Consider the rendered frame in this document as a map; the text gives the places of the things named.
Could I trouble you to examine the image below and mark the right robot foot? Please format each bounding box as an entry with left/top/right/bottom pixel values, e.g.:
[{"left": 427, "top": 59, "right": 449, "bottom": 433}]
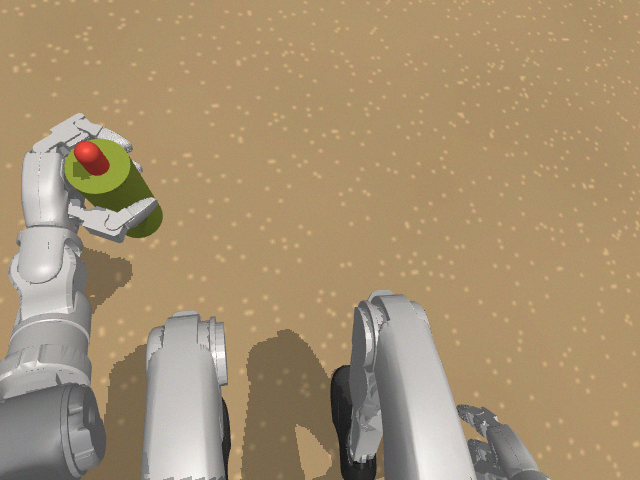
[{"left": 330, "top": 365, "right": 376, "bottom": 480}]

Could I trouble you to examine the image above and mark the bottle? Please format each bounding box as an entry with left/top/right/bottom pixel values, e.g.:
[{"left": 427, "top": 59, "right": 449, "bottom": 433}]
[{"left": 64, "top": 139, "right": 163, "bottom": 238}]

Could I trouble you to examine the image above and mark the left robot arm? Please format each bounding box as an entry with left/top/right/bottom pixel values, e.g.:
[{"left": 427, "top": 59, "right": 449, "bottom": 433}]
[{"left": 0, "top": 225, "right": 106, "bottom": 480}]

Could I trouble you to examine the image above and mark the right robot hand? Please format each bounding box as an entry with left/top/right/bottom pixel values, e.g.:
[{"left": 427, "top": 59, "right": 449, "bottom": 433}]
[{"left": 456, "top": 404, "right": 540, "bottom": 480}]

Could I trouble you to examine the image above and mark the left robot hand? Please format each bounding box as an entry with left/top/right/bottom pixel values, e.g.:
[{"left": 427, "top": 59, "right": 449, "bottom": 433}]
[{"left": 21, "top": 113, "right": 158, "bottom": 243}]

